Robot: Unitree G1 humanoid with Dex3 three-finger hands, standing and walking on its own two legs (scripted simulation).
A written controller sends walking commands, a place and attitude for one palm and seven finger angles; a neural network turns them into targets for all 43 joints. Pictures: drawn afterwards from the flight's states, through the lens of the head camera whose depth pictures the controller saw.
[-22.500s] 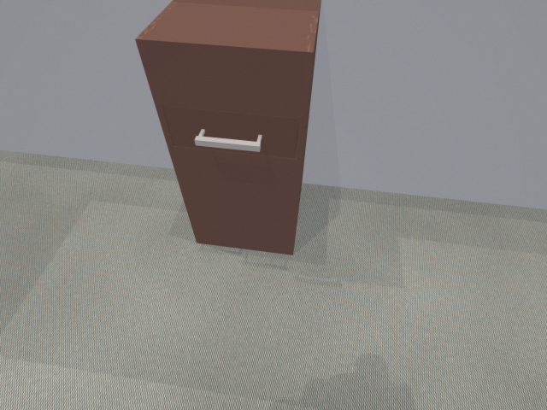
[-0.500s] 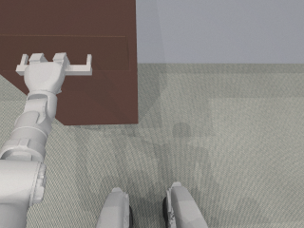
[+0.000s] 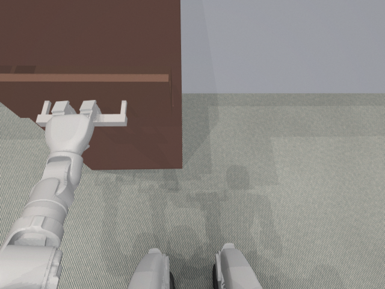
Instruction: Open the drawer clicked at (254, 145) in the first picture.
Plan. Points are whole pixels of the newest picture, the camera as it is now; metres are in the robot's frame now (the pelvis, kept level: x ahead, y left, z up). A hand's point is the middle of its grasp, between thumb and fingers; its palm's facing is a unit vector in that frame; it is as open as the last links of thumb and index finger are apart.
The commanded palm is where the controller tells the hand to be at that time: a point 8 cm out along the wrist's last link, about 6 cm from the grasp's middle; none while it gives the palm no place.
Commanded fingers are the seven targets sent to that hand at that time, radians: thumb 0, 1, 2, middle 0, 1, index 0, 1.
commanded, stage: pull the drawer open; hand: left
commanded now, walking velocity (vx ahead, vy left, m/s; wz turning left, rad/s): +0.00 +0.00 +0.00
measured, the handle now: (84, 112) +0.49 +0.25 -0.03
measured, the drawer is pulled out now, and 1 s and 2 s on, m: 0.04 0.15 0.26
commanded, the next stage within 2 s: none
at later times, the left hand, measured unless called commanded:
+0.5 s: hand (79, 161) +0.38 +0.25 -0.05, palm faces -0.06 -0.05 -1.00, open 5.8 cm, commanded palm +0.34 +0.24 +0.00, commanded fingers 0.00 0.90 0.90 -0.40 -1.35 -0.40 -1.35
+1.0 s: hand (74, 192) +0.31 +0.25 -0.05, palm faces -0.05 -0.04 -1.00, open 5.8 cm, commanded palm +0.28 +0.24 +0.00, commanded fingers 0.00 0.90 0.90 -0.40 -1.35 -0.40 -1.35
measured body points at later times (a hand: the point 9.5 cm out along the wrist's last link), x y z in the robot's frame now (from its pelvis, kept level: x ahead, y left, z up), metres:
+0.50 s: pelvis +0.01 +0.00 +0.01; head +0.15 +0.01 +0.44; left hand +0.38 +0.25 +0.00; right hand +0.10 -0.27 -0.12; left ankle -0.02 +0.09 -0.63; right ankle +0.01 -0.14 -0.63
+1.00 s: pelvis +0.00 -0.01 +0.01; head +0.11 +0.00 +0.45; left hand +0.31 +0.24 +0.00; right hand +0.13 -0.27 -0.12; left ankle -0.02 +0.09 -0.64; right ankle +0.01 -0.14 -0.64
